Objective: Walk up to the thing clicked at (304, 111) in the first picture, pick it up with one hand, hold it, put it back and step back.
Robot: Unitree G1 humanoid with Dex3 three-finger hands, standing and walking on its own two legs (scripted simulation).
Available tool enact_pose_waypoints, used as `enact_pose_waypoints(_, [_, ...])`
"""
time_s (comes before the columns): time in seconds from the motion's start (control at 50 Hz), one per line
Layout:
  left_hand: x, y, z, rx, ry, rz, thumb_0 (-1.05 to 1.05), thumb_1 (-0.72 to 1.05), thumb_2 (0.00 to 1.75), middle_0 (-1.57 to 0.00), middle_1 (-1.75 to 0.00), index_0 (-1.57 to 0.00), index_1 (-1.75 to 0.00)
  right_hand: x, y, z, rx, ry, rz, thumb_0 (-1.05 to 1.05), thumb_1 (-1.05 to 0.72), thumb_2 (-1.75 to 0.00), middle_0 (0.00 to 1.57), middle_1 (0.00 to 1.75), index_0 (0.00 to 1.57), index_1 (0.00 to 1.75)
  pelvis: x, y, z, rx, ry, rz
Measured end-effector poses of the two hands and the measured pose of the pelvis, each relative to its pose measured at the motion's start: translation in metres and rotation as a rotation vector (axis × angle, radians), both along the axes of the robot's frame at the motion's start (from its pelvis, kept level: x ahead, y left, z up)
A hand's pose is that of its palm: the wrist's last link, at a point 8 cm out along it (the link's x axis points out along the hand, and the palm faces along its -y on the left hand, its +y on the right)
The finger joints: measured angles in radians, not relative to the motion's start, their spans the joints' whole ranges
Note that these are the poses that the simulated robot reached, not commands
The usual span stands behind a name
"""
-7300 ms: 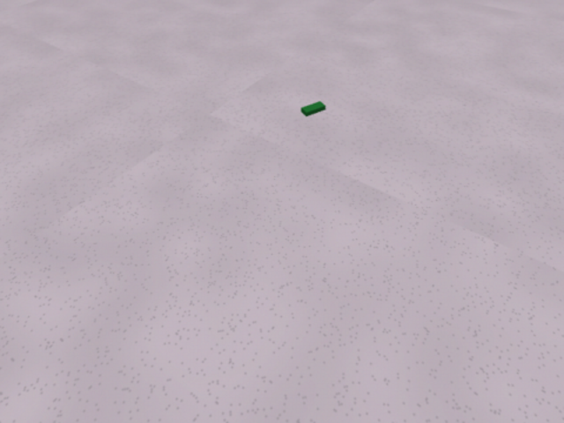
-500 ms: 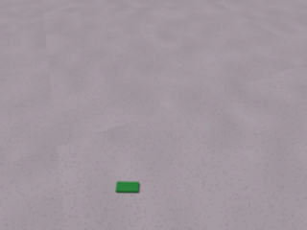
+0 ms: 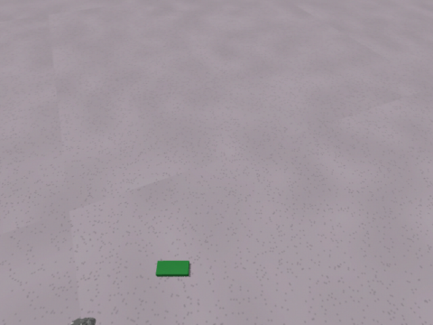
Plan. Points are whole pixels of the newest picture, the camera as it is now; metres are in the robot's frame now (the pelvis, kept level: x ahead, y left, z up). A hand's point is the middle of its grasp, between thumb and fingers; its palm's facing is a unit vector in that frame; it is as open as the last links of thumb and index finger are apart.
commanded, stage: stand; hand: left
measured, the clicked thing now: (173, 268) +0.47 +0.22 -0.77
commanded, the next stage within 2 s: none
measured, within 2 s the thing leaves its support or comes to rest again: neither
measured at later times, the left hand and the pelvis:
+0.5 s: hand out of the picture +0.06 +0.25 -0.16, palm faces -0.02 -0.94 -0.33, open 7.4 cm; pelvis -0.01 -0.01 +0.00, yaw +0 degrees
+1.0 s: hand out of the picture +0.07 +0.24 -0.16, palm faces -0.03 -0.94 -0.33, open 7.4 cm; pelvis +0.00 -0.01 +0.00, yaw +1 degrees
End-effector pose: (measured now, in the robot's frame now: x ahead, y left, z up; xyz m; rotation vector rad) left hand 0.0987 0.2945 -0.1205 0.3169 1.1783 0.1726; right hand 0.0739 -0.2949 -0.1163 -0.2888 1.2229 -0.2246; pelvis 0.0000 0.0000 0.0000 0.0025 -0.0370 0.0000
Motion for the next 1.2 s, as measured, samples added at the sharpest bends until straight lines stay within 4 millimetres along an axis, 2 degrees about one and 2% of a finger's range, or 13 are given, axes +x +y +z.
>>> enact_pose_waypoints(0.2, [-0.017,-0.005,-0.003,-0.013,0.021,0.012,0.00,0.90,0.90,-0.20,-0.30,-0.21,-0.30,0.014,-0.004,0.006,-0.008,-0.035,0.023,0.01,-0.91,-0.90,0.21,0.30,0.20,0.30,-0.003,-0.003,0.001,-0.003,-0.003,0.006])
enact_pose_waypoints(0.44, [-0.039,-0.002,-0.003,-0.002,0.066,0.032,0.00,0.90,0.90,-0.20,-0.30,-0.21,-0.30,0.005,-0.007,0.002,-0.006,-0.002,0.027,0.01,-0.91,-0.90,0.21,0.30,0.20,0.30,-0.005,-0.005,0.001,-0.004,-0.005,0.008])
enact_pose_waypoints(0.84, [-0.035,-0.004,-0.001,0.002,0.048,0.021,0.00,0.90,0.90,-0.20,-0.30,-0.21,-0.30,-0.010,-0.010,0.000,-0.005,0.028,0.022,0.01,-0.91,-0.90,0.21,0.30,0.20,0.30,-0.006,-0.008,0.001,-0.003,-0.006,0.013])
enact_pose_waypoints(1.2, [-0.034,-0.005,0.000,0.003,0.041,0.023,0.00,0.90,0.90,-0.20,-0.30,-0.21,-0.30,-0.005,-0.011,0.000,-0.007,0.015,0.034,0.01,-0.91,-0.90,0.21,0.30,0.20,0.30,-0.004,-0.009,0.001,-0.002,-0.007,0.016])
